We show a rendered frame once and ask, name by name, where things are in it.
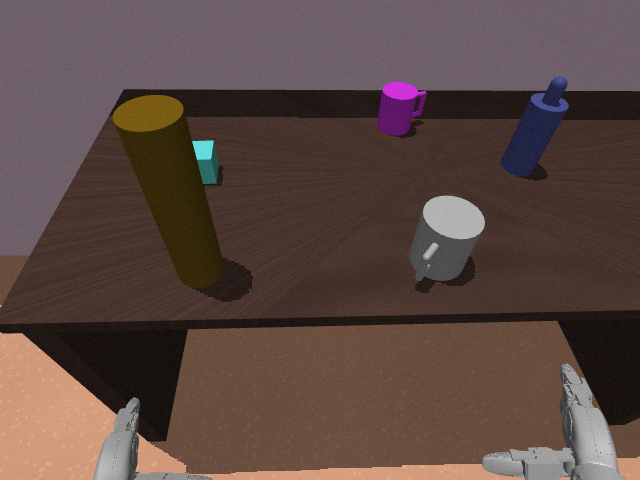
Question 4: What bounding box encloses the right robot hand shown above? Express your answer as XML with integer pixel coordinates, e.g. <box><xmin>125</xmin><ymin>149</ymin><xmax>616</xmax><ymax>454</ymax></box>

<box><xmin>482</xmin><ymin>363</ymin><xmax>619</xmax><ymax>480</ymax></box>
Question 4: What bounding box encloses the desk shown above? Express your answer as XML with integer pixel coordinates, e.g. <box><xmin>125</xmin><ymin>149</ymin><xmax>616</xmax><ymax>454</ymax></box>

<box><xmin>0</xmin><ymin>89</ymin><xmax>640</xmax><ymax>442</ymax></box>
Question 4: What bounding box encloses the left robot hand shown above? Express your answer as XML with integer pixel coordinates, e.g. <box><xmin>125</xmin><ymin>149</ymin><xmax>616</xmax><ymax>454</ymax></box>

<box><xmin>93</xmin><ymin>397</ymin><xmax>213</xmax><ymax>480</ymax></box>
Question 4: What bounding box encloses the right robot arm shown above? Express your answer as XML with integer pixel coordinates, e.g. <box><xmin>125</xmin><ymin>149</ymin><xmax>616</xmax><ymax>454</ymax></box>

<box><xmin>570</xmin><ymin>464</ymin><xmax>626</xmax><ymax>480</ymax></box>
